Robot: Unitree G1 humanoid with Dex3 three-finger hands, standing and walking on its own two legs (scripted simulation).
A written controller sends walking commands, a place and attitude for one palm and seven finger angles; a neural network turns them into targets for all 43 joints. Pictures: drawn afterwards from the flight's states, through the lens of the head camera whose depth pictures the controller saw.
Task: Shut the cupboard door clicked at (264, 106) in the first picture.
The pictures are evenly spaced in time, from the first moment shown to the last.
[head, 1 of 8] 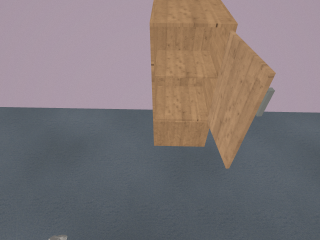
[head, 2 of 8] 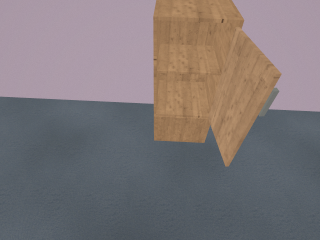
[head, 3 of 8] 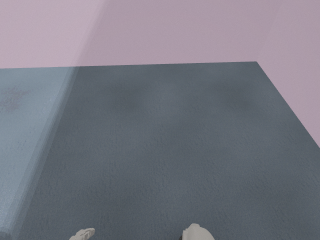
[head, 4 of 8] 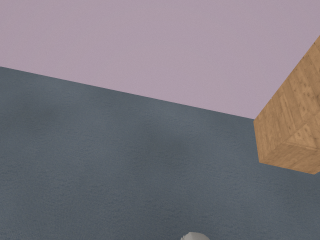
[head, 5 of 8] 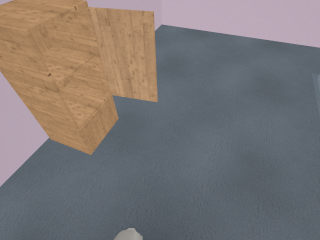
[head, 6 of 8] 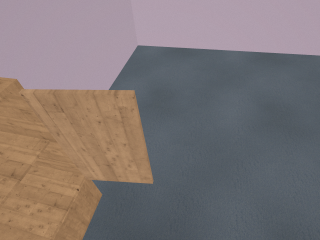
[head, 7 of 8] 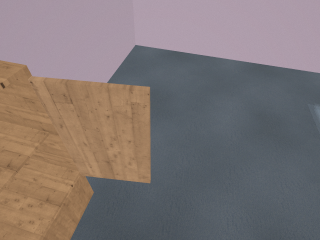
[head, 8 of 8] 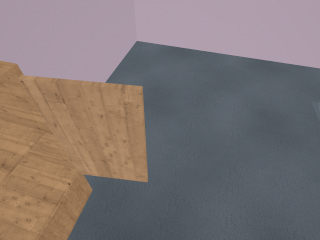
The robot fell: no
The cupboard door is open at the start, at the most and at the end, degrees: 98 98 98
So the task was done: no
